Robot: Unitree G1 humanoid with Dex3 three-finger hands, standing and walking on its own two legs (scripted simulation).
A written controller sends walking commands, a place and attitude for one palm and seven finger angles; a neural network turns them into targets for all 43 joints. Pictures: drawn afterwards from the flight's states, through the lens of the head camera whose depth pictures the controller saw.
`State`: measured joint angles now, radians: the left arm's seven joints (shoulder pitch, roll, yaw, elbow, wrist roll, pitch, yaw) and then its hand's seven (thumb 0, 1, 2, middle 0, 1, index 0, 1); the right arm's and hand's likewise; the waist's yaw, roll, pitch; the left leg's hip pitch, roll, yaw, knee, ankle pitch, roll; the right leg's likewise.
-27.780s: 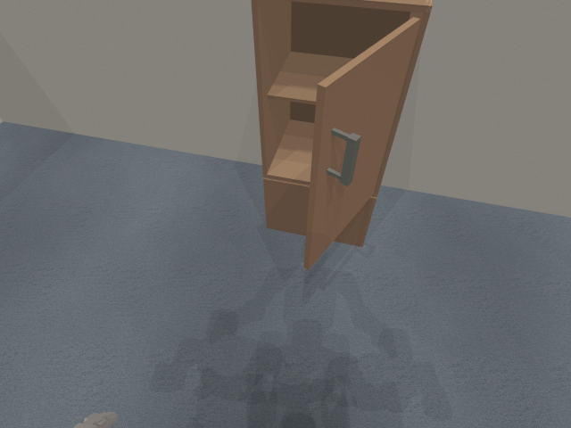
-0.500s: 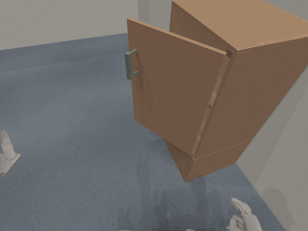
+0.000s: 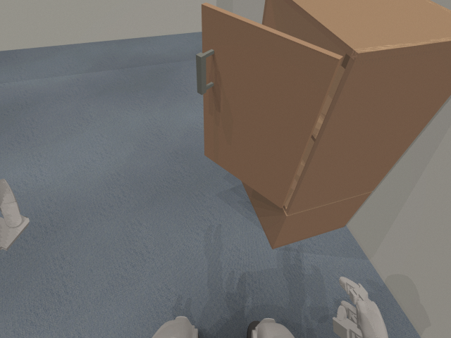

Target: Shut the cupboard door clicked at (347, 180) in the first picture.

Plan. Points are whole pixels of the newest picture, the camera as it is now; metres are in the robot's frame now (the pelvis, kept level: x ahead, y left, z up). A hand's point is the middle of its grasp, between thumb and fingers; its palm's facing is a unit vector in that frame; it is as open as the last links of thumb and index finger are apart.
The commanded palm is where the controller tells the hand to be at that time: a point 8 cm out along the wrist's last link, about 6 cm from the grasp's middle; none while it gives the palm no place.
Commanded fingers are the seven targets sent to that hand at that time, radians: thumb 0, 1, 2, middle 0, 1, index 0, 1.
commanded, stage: step back with the hand held close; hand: left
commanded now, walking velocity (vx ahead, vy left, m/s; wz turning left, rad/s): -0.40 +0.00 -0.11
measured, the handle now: (206, 72) +0.81 +0.10 +0.03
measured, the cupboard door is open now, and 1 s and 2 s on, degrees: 31 31 31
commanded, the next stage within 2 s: stop stepping back and stand still in 0.32 s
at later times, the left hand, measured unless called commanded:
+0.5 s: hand out of the picture +0.14 +0.25 +0.18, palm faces +0.28 -0.82 -0.50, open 7.4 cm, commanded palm +0.06 +0.30 +0.20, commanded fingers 0.00 0.90 0.90 -0.20 -0.30 -0.20 -0.30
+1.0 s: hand out of the picture +0.04 +0.27 +0.19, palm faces +0.36 -0.81 -0.46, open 7.4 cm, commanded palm -0.02 +0.30 +0.20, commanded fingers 0.00 0.90 0.90 -0.20 -0.30 -0.20 -0.30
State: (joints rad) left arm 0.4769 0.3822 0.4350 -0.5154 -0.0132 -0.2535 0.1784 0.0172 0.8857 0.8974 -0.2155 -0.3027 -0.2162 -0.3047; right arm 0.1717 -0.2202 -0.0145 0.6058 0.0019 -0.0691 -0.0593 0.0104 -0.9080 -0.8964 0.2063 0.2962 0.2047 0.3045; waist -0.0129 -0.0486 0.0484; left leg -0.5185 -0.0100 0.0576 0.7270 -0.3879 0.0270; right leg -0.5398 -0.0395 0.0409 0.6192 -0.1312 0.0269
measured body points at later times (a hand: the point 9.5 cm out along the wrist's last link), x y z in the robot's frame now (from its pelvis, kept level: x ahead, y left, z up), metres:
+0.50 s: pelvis -0.11 +0.01 +0.02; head -0.07 +0.04 +0.47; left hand +0.12 +0.29 +0.21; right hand +0.06 -0.24 -0.04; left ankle -0.02 +0.10 -0.71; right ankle -0.10 -0.11 -0.69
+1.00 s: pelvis -0.19 +0.02 +0.02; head -0.22 +0.03 +0.47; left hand +0.02 +0.31 +0.21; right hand -0.11 -0.23 -0.08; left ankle -0.12 +0.13 -0.71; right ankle -0.20 -0.06 -0.71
